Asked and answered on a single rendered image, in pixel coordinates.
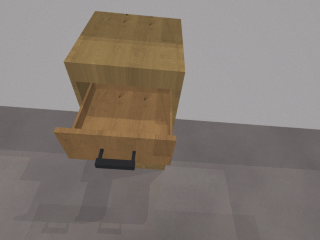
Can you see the cabinet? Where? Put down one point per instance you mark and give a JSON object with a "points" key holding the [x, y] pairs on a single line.
{"points": [[129, 50]]}

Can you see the handle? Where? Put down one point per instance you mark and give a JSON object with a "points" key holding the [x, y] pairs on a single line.
{"points": [[118, 164]]}

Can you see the drawer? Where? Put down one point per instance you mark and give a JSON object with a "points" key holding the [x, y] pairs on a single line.
{"points": [[121, 119]]}

